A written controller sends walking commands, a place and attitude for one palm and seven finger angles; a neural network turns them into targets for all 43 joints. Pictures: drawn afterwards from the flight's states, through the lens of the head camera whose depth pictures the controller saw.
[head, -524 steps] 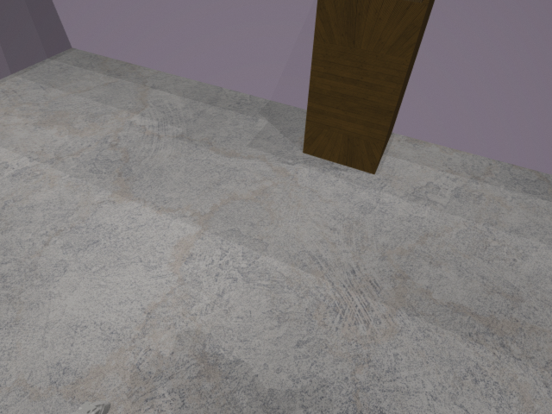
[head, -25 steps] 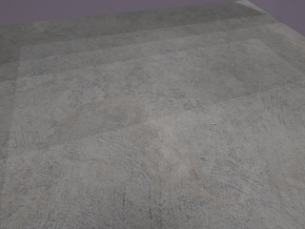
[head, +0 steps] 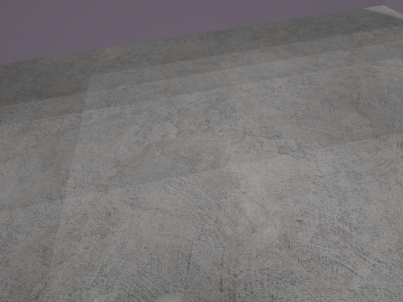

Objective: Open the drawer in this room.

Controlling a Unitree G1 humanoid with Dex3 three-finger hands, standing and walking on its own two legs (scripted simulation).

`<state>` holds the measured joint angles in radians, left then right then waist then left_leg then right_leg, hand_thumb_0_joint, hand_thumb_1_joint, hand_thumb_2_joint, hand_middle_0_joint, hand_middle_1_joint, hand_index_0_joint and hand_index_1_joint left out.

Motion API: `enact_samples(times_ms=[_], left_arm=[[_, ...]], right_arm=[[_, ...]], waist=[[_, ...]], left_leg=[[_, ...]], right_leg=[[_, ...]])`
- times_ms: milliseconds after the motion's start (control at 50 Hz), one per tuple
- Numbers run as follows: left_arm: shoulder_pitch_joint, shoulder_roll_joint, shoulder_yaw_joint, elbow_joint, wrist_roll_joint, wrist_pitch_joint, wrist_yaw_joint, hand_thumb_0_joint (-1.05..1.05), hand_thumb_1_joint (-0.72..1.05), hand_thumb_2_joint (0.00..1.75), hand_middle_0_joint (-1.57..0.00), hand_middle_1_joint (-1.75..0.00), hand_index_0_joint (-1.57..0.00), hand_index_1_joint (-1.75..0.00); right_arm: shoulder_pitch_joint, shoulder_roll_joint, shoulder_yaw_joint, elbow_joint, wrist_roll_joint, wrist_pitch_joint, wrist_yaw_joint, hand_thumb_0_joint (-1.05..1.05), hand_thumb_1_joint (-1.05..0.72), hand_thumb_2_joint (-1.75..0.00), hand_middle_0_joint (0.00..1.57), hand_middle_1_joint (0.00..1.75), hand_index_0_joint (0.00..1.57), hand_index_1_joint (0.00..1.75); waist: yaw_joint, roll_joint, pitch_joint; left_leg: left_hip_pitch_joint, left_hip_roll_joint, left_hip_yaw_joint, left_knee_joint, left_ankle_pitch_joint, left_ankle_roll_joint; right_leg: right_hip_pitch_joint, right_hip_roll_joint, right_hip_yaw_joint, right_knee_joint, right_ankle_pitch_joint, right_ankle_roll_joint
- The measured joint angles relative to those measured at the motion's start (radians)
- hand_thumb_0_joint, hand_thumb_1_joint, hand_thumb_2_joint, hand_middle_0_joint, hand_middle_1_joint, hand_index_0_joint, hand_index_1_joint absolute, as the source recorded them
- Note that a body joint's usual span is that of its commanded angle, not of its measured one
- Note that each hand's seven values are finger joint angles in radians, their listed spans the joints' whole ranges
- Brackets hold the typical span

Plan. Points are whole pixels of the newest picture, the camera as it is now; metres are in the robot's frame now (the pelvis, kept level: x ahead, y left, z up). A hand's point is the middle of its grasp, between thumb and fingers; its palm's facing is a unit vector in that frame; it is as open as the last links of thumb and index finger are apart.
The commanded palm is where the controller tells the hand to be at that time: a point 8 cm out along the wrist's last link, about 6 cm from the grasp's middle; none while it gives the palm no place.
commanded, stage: turn or walk to find it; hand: left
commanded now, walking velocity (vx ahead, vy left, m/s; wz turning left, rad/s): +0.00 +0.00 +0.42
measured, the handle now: out of the picture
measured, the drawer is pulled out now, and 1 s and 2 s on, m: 0.00 0.00 0.00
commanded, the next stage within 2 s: none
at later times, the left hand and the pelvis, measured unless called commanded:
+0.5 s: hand out of the picture -0.07 +0.25 -0.18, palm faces +0.29 -0.92 -0.25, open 7.4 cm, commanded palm none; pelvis -0.04 +0.03 +0.00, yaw +14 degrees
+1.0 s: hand out of the picture -0.05 +0.19 -0.14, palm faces +0.44 -0.86 -0.28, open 7.4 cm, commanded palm none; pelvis -0.05 -0.02 +0.00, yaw +26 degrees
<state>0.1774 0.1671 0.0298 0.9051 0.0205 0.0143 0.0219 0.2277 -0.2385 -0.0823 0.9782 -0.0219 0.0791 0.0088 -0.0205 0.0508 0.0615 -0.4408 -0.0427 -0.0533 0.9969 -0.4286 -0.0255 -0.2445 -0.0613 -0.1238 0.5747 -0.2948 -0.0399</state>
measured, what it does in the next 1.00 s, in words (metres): steps on the spot, turning left: left foot, then right foot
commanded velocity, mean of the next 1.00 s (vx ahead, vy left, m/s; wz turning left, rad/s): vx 0.00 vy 0.00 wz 0.42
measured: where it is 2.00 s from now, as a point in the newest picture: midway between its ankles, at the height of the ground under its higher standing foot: outside the picture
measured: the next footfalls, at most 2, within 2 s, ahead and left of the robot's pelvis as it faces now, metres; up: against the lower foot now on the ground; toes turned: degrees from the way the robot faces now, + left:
left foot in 0.40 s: -0.04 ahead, +0.14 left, +0.00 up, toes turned +16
right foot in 0.80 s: +0.04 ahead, -0.08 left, +0.00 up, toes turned +16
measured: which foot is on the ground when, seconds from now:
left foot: up 0.00-0.38, down 0.40-0.80, up 0.82-1.00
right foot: down 0.00-0.38, up 0.40-0.78, down 0.80-1.00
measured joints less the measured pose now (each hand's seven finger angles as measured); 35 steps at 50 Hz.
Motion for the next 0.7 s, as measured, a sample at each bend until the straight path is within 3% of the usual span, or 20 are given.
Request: enact_samples(times_ms=[60,140,320,380,400,460,540,620,700], left_arm=[[0.017,-0.009,-0.002,0.011,0.001,0.004,0.003,0.0,0.9,0.89,-0.2,-0.3,-0.2,-0.3],[0.034,-0.01,-0.003,0.026,0.003,0.002,0.004,0.0,0.9,0.89,-0.2,-0.3,-0.2,-0.3],[0.062,0.025,0.011,0.06,0.013,0.003,0.001,0.0,0.9,0.89,-0.2,-0.3,-0.2,-0.3],[0.075,0.049,0.022,0.074,0.007,0.012,0.0,0.0,0.9,0.89,-0.2,-0.3,-0.2,-0.3],[0.081,0.058,0.026,0.076,0.002,0.019,-0.001,0.0,0.9,0.89,-0.2,-0.3,-0.2,-0.3],[0.079,0.088,0.036,0.095,0.002,0.057,0.001,0.0,0.9,0.89,-0.2,-0.3,-0.2,-0.3],[0.058,0.096,0.038,0.099,-0.001,0.06,-0.008,0.0,0.91,0.89,-0.2,-0.3,-0.2,-0.3],[0.035,0.088,0.032,0.076,-0.004,0.05,-0.01,0.0,0.91,0.89,-0.2,-0.3,-0.2,-0.3],[0.003,0.07,0.024,0.055,-0.007,0.045,-0.007,0.0,0.91,0.89,-0.2,-0.3,-0.2,-0.3]], right_arm=[[0.014,-0.01,-0.007,0.009,-0.003,0.003,0.007,0.01,-0.9,-0.9,0.2,0.3,0.2,0.3],[0.029,-0.01,-0.006,0.024,-0.004,0.007,0.009,0.01,-0.91,-0.9,0.2,0.3,0.2,0.3],[-0.022,0.007,0.015,0.031,0.009,-0.002,0.004,0.01,-0.91,-0.9,0.19,0.3,0.2,0.3],[-0.044,0.012,0.024,0.006,0.011,-0.025,0.003,0.01,-0.91,-0.9,0.19,0.3,0.2,0.3],[-0.05,0.014,0.025,-0.002,0.009,-0.036,0.003,0.01,-0.91,-0.9,0.2,0.3,0.2,0.3],[-0.067,0.039,0.035,-0.016,0.002,-0.051,-0.003,0.01,-0.91,-0.9,0.2,0.3,0.2,0.3],[-0.07,0.051,0.048,-0.017,0.001,-0.056,-0.015,0.0,-0.9,-0.9,0.2,0.3,0.2,0.3],[-0.07,0.053,0.05,-0.017,0.002,-0.057,-0.014,0.0,-0.9,-0.9,0.2,0.3,0.2,0.3],[-0.063,0.049,0.043,-0.021,-0.001,-0.053,-0.013,0.0,-0.9,-0.9,0.2,0.3,0.2,0.3]], waist=[[-0.006,-0.001,-0.001],[-0.002,-0.018,-0.001],[0.04,-0.06,0.017],[0.043,-0.071,0.013],[0.042,-0.077,0.008],[0.048,-0.106,0.008],[0.046,-0.095,0.001],[0.043,-0.081,-0.001],[0.024,-0.062,0.002]], left_leg=[[-0.044,0.027,0.017,0.158,0.062,-0.017],[-0.018,0.063,0.029,0.144,0.072,-0.039],[0.127,0.088,0.096,-0.183,-0.03,-0.034],[0.207,0.082,0.128,-0.389,0.07,-0.018],[0.214,0.077,0.124,-0.425,0.112,0.003],[0.203,0.056,0.121,-0.399,0.091,0.041],[0.23,0.047,0.089,-0.475,0.135,0.048],[0.241,0.034,0.063,-0.528,0.174,0.051],[0.227,0.024,0.033,-0.529,0.187,0.043]], right_leg=[[0.02,-0.011,-0.03,-0.044,0.024,-0.001],[0.028,-0.028,-0.066,-0.073,0.041,-0.005],[-0.009,-0.077,-0.143,-0.042,0.043,0.013],[-0.042,-0.1,-0.168,0.021,0.02,0.035],[-0.065,-0.108,-0.164,0.066,-0.003,0.051],[-0.15,-0.083,-0.04,0.285,-0.185,0.091],[-0.211,-0.043,0.039,0.462,-0.146,0.115],[-0.201,-0.028,0.068,0.436,-0.13,0.13],[-0.15,-0.01,0.08,0.312,-0.153,0.13]])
